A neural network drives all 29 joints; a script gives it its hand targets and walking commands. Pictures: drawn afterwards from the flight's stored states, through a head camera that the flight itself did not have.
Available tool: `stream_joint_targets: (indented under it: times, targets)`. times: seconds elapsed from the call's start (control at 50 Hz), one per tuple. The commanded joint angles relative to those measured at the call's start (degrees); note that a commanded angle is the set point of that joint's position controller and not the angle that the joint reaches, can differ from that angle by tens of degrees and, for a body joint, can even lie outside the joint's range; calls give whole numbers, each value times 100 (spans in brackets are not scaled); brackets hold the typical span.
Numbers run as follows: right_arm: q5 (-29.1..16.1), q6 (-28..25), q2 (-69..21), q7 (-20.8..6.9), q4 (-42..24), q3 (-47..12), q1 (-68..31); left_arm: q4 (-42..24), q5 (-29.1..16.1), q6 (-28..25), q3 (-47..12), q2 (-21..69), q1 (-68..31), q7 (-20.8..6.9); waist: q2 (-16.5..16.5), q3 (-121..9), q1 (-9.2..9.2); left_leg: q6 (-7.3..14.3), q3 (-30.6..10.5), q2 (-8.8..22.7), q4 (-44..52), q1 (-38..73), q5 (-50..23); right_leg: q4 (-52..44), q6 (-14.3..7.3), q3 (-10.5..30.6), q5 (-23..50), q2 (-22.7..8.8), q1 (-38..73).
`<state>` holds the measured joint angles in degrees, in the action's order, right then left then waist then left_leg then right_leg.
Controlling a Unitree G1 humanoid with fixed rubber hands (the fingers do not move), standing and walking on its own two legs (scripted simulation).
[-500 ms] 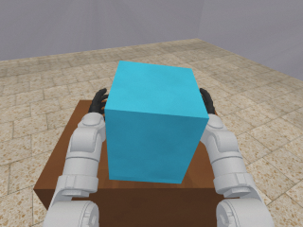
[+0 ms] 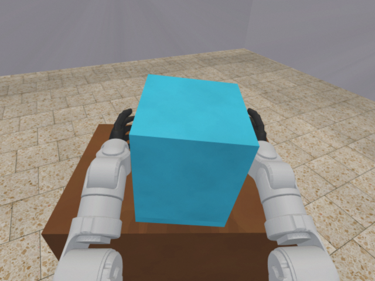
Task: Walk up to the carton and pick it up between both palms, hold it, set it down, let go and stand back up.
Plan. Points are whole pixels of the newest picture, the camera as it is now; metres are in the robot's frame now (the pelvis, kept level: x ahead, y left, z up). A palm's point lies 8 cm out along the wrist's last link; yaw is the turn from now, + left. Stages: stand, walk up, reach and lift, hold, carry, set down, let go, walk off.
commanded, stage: hold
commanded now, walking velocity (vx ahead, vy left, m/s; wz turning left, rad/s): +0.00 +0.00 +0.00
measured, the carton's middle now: (187, 152) +0.37 +0.02 +0.16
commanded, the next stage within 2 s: none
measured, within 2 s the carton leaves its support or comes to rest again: neither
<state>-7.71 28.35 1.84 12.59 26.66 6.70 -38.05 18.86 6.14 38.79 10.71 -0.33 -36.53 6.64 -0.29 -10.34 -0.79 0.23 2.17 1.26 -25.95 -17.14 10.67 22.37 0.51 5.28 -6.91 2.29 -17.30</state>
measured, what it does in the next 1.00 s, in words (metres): stands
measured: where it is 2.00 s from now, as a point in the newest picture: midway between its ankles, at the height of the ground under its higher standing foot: outside the picture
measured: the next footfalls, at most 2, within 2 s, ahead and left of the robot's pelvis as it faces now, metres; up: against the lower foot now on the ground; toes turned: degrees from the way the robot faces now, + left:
none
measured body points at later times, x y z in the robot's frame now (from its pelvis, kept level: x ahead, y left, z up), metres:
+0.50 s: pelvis +0.00 +0.00 +0.00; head -0.05 +0.01 +0.45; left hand +0.38 +0.16 +0.19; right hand +0.39 -0.13 +0.19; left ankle +0.03 +0.11 -0.74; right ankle +0.05 -0.13 -0.74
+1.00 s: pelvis +0.00 +0.00 +0.00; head -0.05 +0.01 +0.45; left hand +0.38 +0.17 +0.18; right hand +0.39 -0.13 +0.18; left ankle +0.03 +0.11 -0.74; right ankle +0.05 -0.13 -0.74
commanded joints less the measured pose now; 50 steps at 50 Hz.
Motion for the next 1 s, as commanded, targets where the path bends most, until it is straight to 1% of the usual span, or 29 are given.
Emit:
stream_joint_targets:
  times: [0.0,0.08,0.1,0.12,0.14,0.16,0.2,0.26,0.28,0.32,0.34,0.4,0.42,0.46,0.48,0.52,0.62,0.64,0.68,0.7,0.72,0.74,0.76,0.82,0.84,0.88,0.9,0.94,0.98]
  targets:
    - [-1179,-460,-3867,-829,-1843,-2923,-5412,-1684,-768,-501,-2797,3988,-5271,-926,150,-2743,520,-88,-467,-347,530,1747,-1147,-541,144,-561,903,180,1882]
    - [-1142,-528,-3926,-878,-1921,-2830,-5420,-2082,-1051,-648,-3106,4126,-5919,-880,342,-3001,637,-217,-517,-247,498,1807,-889,-500,44,-616,443,220,1527]
    - [-1042,-547,-3803,-881,-1969,-2732,-5606,-1783,-1022,-619,-2971,4136,-5713,-871,45,-2922,579,-167,-505,-253,542,1653,-752,-528,27,-629,346,257,1539]
    - [-1019,-520,-3780,-904,-1905,-2798,-5610,-1471,-939,-556,-2924,4186,-5395,-895,171,-2700,564,-141,-500,-248,567,1662,-688,-553,16,-599,199,207,1456]
    - [-1096,-563,-3886,-888,-1976,-2799,-5711,-1395,-897,-582,-2836,4118,-5348,-898,58,-2792,485,-81,-497,-275,552,1633,-835,-576,43,-558,565,175,1646]
    - [-1003,-528,-3816,-875,-2024,-2787,-5513,-1598,-993,-605,-2974,4123,-5407,-908,31,-2818,699,-115,-474,-295,527,1618,-770,-561,80,-579,485,194,1678]
    - [-1154,-589,-4057,-850,-2369,-2966,-5448,-2304,-1034,-674,-3241,4224,-5615,-824,332,-3316,562,-218,-569,-276,374,1979,-1423,-445,65,-613,1027,225,1698]
    - [-1136,-420,-3712,-755,-1938,-2880,-4967,-2078,-954,-524,-3247,4183,-5237,-844,381,-2898,791,-305,-565,-240,335,2088,-1709,-483,47,-636,1185,255,1651]
    - [-1159,-456,-3588,-780,-1875,-2750,-5079,-2016,-889,-496,-3141,4153,-5321,-868,427,-2791,739,-340,-528,-228,410,2044,-1443,-520,39,-660,935,292,1688]
    - [-1100,-429,-3753,-804,-1651,-2799,-5070,-1738,-671,-476,-2639,3871,-5258,-924,-41,-2506,492,-94,-508,-279,555,1782,-1095,-598,87,-585,637,220,1767]
    - [-1128,-453,-3755,-807,-1778,-2865,-5115,-1880,-792,-471,-2872,4053,-5273,-947,187,-2739,619,-179,-492,-261,472,1890,-1289,-515,47,-585,845,221,1813]
    - [-1009,-492,-3677,-829,-1831,-2674,-5446,-1367,-757,-434,-2759,4119,-5141,-974,135,-2433,612,-135,-503,-284,592,1591,-837,-605,61,-559,478,193,1705]
    - [-994,-453,-3800,-830,-1808,-2826,-5207,-1818,-796,-509,-2811,3994,-5328,-957,-68,-2538,601,-100,-513,-256,600,1701,-995,-541,83,-635,809,211,1834]
    - [-1174,-495,-4030,-762,-2060,-3033,-5118,-2201,-827,-547,-3011,4049,-5258,-944,60,-3192,634,-116,-419,-363,392,1872,-1412,-428,137,-602,1421,221,2161]
    - [-1077,-413,-3895,-730,-1774,-2862,-5226,-1593,-791,-515,-2825,3996,-5166,-956,51,-2539,645,-95,-429,-328,585,1560,-856,-518,107,-552,915,175,1920]
    - [-1035,-385,-3663,-803,-1614,-2676,-4976,-1544,-683,-437,-2676,3973,-4973,-997,142,-2363,569,-165,-498,-285,611,1690,-1080,-576,34,-547,769,175,1846]
    - [-1160,-472,-3787,-806,-2359,-2909,-5427,-2045,-1029,-557,-3156,4172,-5478,-933,322,-3016,710,-217,-538,-295,455,1845,-1247,-501,54,-561,836,221,1726]
    - [-1319,-534,-4020,-785,-2846,-3108,-5686,-2323,-1133,-621,-3178,4175,-5502,-896,71,-3458,525,-131,-533,-345,291,1887,-1555,-432,104,-567,1183,262,1807]
    - [-1274,-468,-3994,-808,-2160,-3050,-5379,-2271,-939,-601,-3066,4033,-5650,-872,370,-3085,511,-167,-494,-347,404,1856,-1188,-510,103,-569,805,190,1671]
    - [-1227,-491,-3987,-799,-2403,-3071,-5460,-2242,-1036,-605,-3173,4164,-5548,-838,154,-3226,497,-171,-504,-317,399,1862,-1312,-466,74,-625,910,257,1717]
    - [-1152,-446,-3823,-787,-2227,-2923,-5038,-2372,-1146,-609,-3365,4276,-5431,-836,345,-3203,710,-306,-536,-252,379,1956,-1542,-451,36,-614,1150,271,1702]
    - [-1137,-441,-3819,-804,-2327,-3056,-5345,-2073,-1032,-567,-3186,4131,-5291,-838,74,-3013,586,-195,-512,-284,415,1917,-1325,-528,84,-645,873,269,1650]
    - [-979,-351,-3685,-818,-1572,-2741,-5100,-1786,-813,-491,-2929,4058,-5311,-878,164,-2434,696,-199,-513,-231,569,1786,-1024,-594,57,-636,580,224,1547]
    - [-922,-381,-3529,-839,-1215,-2491,-4980,-1287,-561,-402,-2582,3816,-5041,-1000,244,-2174,592,-155,-411,-277,688,1609,-552,-721,28,-570,301,136,1624]
    - [-995,-440,-3822,-852,-1594,-2639,-5122,-1384,-635,-434,-2549,3870,-5150,-1049,73,-2423,483,-40,-425,-326,630,1547,-772,-635,83,-555,631,127,1875]
    - [-955,-455,-3806,-816,-1654,-2688,-5181,-1468,-723,-484,-2732,4000,-5131,-1040,-3,-2460,638,-96,-415,-291,634,1596,-747,-549,91,-596,625,170,1904]
    - [-1044,-437,-3951,-840,-1658,-2785,-4928,-1970,-819,-564,-2884,3957,-5411,-1010,282,-2606,609,-150,-449,-327,572,1671,-1027,-543,82,-565,846,135,1804]
    - [-1209,-528,-4167,-831,-2285,-3175,-5112,-2505,-1080,-699,-3250,4114,-5616,-915,203,-3316,598,-188,-499,-317,397,1892,-1587,-413,110,-602,1421,201,2071]
    - [-1356,-545,-4123,-810,-2680,-3392,-5413,-2383,-1028,-699,-3217,4061,-5436,-824,135,-3609,434,-134,-521,-360,285,2038,-1700,-408,124,-597,1375,249,1960]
